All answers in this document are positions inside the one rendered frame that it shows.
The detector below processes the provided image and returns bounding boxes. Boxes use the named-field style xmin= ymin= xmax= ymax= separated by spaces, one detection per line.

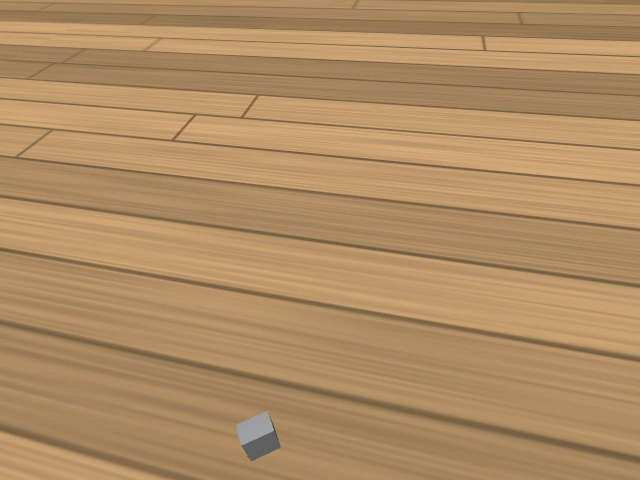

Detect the carton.
xmin=236 ymin=411 xmax=281 ymax=461

